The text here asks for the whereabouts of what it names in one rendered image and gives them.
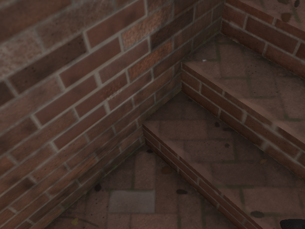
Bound stairs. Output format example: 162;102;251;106
141;0;305;229

